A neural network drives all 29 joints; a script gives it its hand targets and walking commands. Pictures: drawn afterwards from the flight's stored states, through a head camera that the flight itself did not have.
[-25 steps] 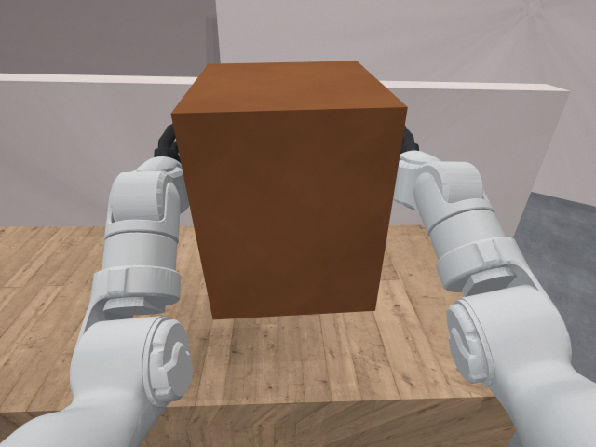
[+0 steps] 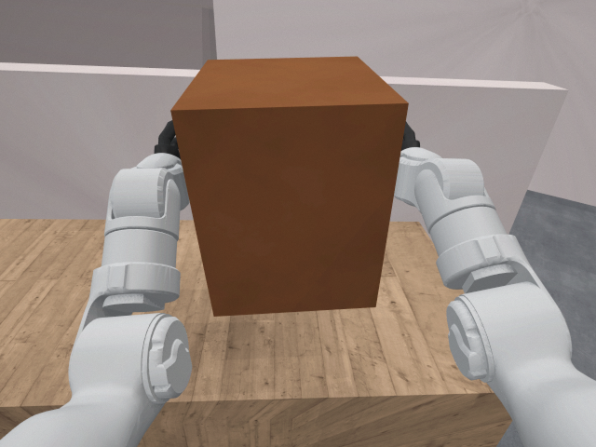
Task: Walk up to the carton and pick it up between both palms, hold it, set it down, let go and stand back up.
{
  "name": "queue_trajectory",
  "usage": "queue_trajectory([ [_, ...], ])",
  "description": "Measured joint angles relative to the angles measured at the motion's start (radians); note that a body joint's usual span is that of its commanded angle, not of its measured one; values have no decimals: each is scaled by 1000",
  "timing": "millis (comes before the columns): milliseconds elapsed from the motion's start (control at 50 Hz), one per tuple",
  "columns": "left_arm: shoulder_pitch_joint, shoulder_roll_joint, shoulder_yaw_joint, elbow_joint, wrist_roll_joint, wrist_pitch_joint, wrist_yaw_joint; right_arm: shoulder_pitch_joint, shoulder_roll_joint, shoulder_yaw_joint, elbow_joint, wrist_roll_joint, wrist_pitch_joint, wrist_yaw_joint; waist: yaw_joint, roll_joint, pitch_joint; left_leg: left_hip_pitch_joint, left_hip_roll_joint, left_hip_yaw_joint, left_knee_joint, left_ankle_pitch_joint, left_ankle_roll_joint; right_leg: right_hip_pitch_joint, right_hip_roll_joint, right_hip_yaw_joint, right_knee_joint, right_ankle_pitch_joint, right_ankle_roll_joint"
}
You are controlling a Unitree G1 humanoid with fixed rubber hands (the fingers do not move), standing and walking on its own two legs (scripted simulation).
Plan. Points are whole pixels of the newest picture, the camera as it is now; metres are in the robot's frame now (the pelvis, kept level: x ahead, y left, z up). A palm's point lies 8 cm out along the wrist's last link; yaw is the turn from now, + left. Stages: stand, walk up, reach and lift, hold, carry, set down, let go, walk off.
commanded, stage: set down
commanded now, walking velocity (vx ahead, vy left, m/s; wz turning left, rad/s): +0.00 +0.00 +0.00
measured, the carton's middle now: (289, 179) +0.38 -0.01 +0.27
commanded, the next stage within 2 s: none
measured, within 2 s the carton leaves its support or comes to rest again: neither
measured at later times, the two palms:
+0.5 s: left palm (166, 200) +0.39 +0.16 +0.24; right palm (376, 204) +0.40 -0.14 +0.22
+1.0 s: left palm (182, 215) +0.40 +0.14 +0.21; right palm (384, 206) +0.40 -0.15 +0.22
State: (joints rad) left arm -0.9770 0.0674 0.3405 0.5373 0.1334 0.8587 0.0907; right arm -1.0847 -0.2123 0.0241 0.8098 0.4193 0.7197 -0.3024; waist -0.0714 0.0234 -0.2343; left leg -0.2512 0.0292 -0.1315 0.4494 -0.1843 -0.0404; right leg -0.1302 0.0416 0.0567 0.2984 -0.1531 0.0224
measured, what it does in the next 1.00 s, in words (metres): stands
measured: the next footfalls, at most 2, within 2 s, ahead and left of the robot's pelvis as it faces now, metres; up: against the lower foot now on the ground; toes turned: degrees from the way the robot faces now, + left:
none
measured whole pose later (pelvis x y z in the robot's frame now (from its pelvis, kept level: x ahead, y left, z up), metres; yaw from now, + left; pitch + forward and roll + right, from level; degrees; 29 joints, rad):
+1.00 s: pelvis +0.02 -0.01 +0.00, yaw +1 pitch -4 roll -1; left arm -0.78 -0.02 0.34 0.47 0.26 0.60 0.09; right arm -0.90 -0.11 -0.06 0.85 0.25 0.37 -0.17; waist -0.07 -0.04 -0.09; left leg -0.14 0.03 -0.14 0.39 -0.19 -0.05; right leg -0.03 0.03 0.03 0.30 -0.19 0.00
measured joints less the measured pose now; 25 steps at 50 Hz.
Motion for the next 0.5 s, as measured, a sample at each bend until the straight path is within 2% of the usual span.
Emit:
queue_trajectory([
  [80,-20,-5,22,13,11,-25,1,-16,9,-34,18,-12,-28,3,-7,-7,10,15,-5,0,-15,8,0,8,-5,0,3,-3,0],
  [160,-63,-9,73,69,37,-85,-3,-72,19,-65,96,-62,-88,34,1,-6,17,23,-4,11,-26,13,0,2,-6,9,12,-5,-2],
  [240,-100,-22,149,136,100,-165,-30,-115,37,-109,180,-135,-161,68,19,-7,36,49,-3,22,-53,22,-1,13,-8,18,11,-5,-4],
  [320,-82,-34,190,149,146,-212,-59,-95,64,-133,223,-181,-229,86,31,-8,61,85,-3,21,-80,30,-4,44,-10,15,-2,-6,-8],
  [400,-15,-40,170,122,150,-237,-69,-14,99,-131,207,-195,-286,91,31,-9,92,114,-1,4,-89,28,-9,82,-9,-4,-18,-10,-14],
  [500,89,-38,95,47,101,-259,-61,123,128,-92,110,-177,-340,82,26,-16,141,124,2,-23,-75,18,-18,112,-2,-34,-26,-16,-23],
])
